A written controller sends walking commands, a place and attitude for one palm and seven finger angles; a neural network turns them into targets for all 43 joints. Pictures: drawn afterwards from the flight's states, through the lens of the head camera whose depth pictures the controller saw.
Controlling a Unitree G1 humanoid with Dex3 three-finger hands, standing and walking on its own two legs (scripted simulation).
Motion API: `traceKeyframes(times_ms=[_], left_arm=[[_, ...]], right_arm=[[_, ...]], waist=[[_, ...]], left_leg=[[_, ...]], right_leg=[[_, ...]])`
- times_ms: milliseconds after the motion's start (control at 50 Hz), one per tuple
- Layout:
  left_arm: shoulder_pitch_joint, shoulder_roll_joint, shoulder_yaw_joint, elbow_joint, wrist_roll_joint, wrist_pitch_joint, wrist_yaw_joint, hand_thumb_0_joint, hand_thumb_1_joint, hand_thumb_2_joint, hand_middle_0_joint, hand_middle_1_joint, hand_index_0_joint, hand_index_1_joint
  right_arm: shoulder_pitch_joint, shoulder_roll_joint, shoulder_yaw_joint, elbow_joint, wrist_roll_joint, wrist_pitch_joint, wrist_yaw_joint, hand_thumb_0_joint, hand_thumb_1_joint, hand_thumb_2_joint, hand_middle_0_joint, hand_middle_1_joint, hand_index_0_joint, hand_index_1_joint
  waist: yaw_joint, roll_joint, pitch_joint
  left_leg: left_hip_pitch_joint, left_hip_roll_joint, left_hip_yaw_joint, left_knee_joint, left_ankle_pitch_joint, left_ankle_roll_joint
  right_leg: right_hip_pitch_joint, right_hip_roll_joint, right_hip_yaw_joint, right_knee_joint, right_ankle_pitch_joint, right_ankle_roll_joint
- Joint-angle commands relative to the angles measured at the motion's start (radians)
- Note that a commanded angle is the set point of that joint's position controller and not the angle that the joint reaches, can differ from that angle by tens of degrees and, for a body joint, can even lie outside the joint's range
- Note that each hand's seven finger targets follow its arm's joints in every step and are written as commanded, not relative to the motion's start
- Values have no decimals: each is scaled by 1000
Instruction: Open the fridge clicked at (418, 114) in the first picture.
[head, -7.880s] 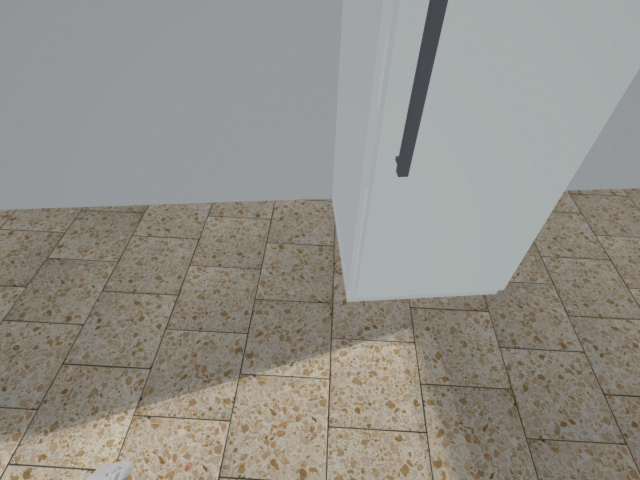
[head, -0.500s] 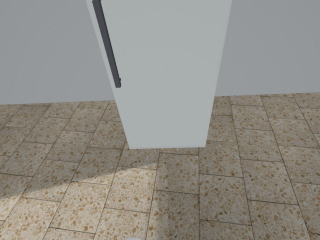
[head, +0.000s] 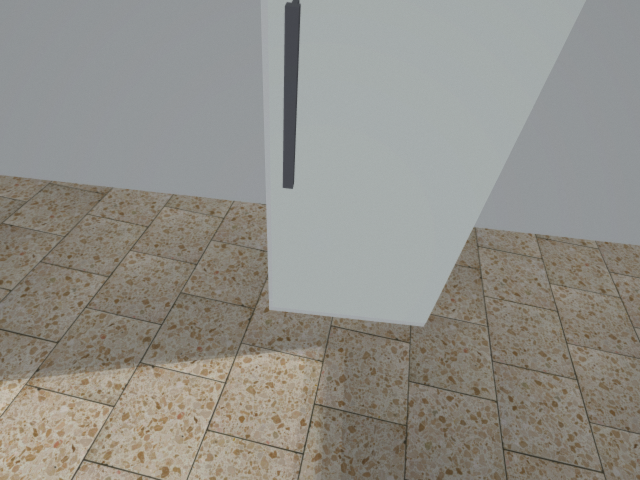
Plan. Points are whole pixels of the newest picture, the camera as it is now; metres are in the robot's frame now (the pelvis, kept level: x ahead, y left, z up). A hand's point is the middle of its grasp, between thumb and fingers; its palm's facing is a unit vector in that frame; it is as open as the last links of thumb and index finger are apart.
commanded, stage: take the last steps up to it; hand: left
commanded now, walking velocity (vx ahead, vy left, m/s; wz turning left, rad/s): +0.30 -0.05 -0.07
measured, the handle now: (291, 105) +0.79 +0.13 +0.10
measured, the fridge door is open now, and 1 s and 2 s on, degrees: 0 0 0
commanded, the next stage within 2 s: come to a stop and stand still in 0.64 s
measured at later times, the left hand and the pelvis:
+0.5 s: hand (256, 400) +0.29 +0.12 -0.18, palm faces +0.02 -0.98 -0.17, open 7.3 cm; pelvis +0.18 -0.05 -0.02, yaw +0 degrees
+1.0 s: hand (239, 414) +0.27 +0.14 -0.19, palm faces +0.06 -0.99 -0.13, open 7.4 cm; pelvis +0.29 -0.01 -0.01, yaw -2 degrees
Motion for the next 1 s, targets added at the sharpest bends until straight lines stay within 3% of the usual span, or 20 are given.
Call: traceKeyframes(times_ms=[0, 120, 220, 280, 300, 320, 340, 360, 380, 400, 440, 480, 520, 700, 760, 800, 820, 840, 900, 980], left_arm=[[-38, 17, 11, -72, -4, -26, -1, 0, 900, 900, -200, -300, -200, -300], [-213, 20, 9, -146, -6, -23, -8, 0, 900, 900, -200, -300, -200, -300], [-361, 1, -2, -204, -14, -35, -14, 0, 900, 900, -200, -300, -200, -300], [-254, 17, 3, -178, -15, -49, -9, 0, 900, 900, -200, -300, -200, -300], [-164, 35, 9, -150, -11, -57, -5, 0, 900, 900, -200, -300, -200, -300], [-19, 67, 21, -103, -6, -68, -1, 0, 900, 900, -200, -300, -200, -300], [119, 157, 45, -64, 3, -86, 11, 0, 900, 900, -200, -300, -200, -300], [176, 235, 60, -51, -13, -87, 17, 0, 900, 900, -200, -300, -200, -300], [109, 231, 58, -71, -28, -78, 22, 0, 900, 900, -200, -300, -200, -300], [8, 189, 48, -92, -26, -72, 28, 0, 900, 900, -200, -300, -200, -300], [-133, 106, 20, -126, -22, -76, 31, 0, 900, 900, -200, -300, -200, -300], [-172, 55, 0, -128, -15, -83, 33, 0, 900, 900, -200, -300, -200, -300], [-161, 37, 4, -124, -7, -91, 36, 0, 900, 900, -200, -300, -200, -300], [-46, 96, 11, -69, -5, -91, 25, 0, 900, 900, -200, -300, -200, -300], [-56, 52, -7, -52, -19, -74, 33, 0, 900, 900, -200, -300, -200, -300], [-2, -7, -32, -48, -27, -58, 41, 0, 900, 900, -200, -300, -200, -300], [7, -14, -35, -38, -24, -48, 49, 0, 900, 900, -200, -300, -200, -300], [8, -3, -37, -26, -25, -35, 52, 0, 900, 900, -200, -300, -200, -300], [-7, 42, -26, -35, -20, -8, 50, 0, 900, 900, -200, -300, -200, -300], [-29, 44, 2, -77, -8, 20, 49, 0, 900, 900, -200, -300, -200, -300]], right_arm=[[137, -92, -4, 28, 12, -20, -11, 0, -900, -900, 200, 300, 200, 300], [225, -81, 1, 78, 4, -25, -20, 0, -900, -900, 200, 300, 200, 300], [288, -92, -4, 116, -9, -19, -22, 0, -900, -900, 200, 300, 200, 300], [264, -122, -11, 121, -6, -14, -22, 0, -900, -900, 200, 300, 200, 300], [262, -125, -14, 124, -3, -12, -20, 0, -900, -900, 200, 300, 200, 300], [238, -127, -14, 117, 5, -13, -16, 0, -900, -900, 200, 300, 200, 300], [254, -91, -13, 101, 18, -14, -3, 0, -900, -900, 200, 300, 200, 300], [291, -45, -8, 76, 24, -16, -2, 0, -900, -900, 200, 300, 200, 300], [225, -65, -13, 59, 28, -6, -3, 0, -900, -900, 200, 300, 200, 300], [173, -47, -18, 50, 26, 0, 2, 0, -900, -900, 200, 300, 200, 300], [141, -18, -15, 49, 5, 22, 10, 0, -900, -900, 200, 300, 200, 300], [192, 8, -13, 64, -5, 47, 13, 0, -900, -900, 200, 300, 200, 300], [217, 21, -14, 63, -9, 58, 17, 0, -900, -900, 200, 300, 200, 300], [-19, -14, -6, -20, -1, 19, 31, 0, -900, -900, 200, 300, 200, 300], [25, -33, 7, 20, 2, 5, 16, 0, -900, -900, 200, 300, 200, 300], [62, -127, 3, 30, 6, 1, -4, 0, -900, -900, 200, 300, 200, 300], [28, -135, 2, 32, 5, 16, -10, 0, -900, -900, 200, 300, 200, 300], [-11, -124, 10, 34, 10, 21, -19, 0, -900, -900, 200, 300, 200, 300], [-36, -136, -3, 28, 15, 37, -36, 0, -900, -900, 200, 300, 200, 300], [-43, -172, -41, 4, 6, 60, -45, 0, -900, -900, 200, 300, 200, 300]], waist=[[-13, 142, 148], [-39, 140, 201], [-78, 136, 223], [-25, 151, 139], [14, 126, 87], [82, 101, 6], [128, -47, -122], [93, -194, -230], [90, -73, -158], [59, 13, -57], [-12, 31, 89], [-61, -1, 104], [-86, -36, 79], [-8, -42, 35], [-37, 16, 17], [-23, 209, -60], [-18, 201, -16], [-14, 250, -10], [-23, 235, 42], [-41, 170, -29]], left_leg=[[13, 247, -164, -220, 335, 52], [85, 275, -159, -197, 479, 102], [110, 284, -135, -153, 586, 111], [104, 271, -87, 4, 885, 95], [71, 251, -71, 119, 928, 72], [-23, 214, -44, 295, 838, 39], [-240, 121, 1, 590, 482, -3], [-420, -20, -37, 918, -277, -37], [-466, 24, -147, 1018, -280, -9], [-478, 67, -154, 1032, -194, -4], [-453, 124, -168, 957, -71, -15], [-379, 126, -148, 853, -30, -34], [-348, 128, -124, 737, -17, -51], [-327, 81, -65, 272, -1, -68], [-84, 69, -79, 39, 256, -75], [60, 285, -246, 57, 823, 25], [3, 317, -227, 37, 846, 61], [-20, 305, -241, -5, 867, 70], [-4, 322, -254, -29, 963, 104], [9, 373, -257, -10, 886, 166]], right_leg=[[-192, -14, 34, 59, 89, 9], [-287, -19, 18, -63, 112, 1], [-194, 7, -24, -303, 76, -39], [42, 85, -80, -414, 23, -80], [180, 112, -96, -468, 60, -88], [397, 103, -77, -531, 148, -99], [655, -103, 166, -561, 240, -175], [756, -352, 556, -679, 413, -290], [655, -360, 535, -760, 266, -321], [508, -335, 482, -817, 49, -299], [207, -258, 322, -878, -72, -219], [92, -196, 179, -912, -20, -179], [70, -163, 106, -907, 46, -175], [320, -178, 134, -811, 234, -203], [256, -81, 52, -652, 336, -118], [195, 14, -7, -555, 82, -18], [232, 23, -9, -554, -56, -9], [249, 21, -9, -529, -95, 4], [165, 20, 23, -393, -173, 5], [80, 32, 69, -148, -263, 5]])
